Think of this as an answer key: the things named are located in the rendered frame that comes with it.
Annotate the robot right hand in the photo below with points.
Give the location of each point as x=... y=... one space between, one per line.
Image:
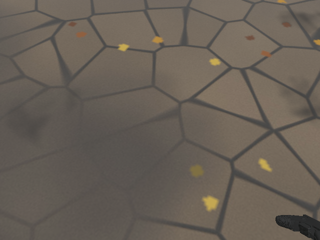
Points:
x=305 y=224

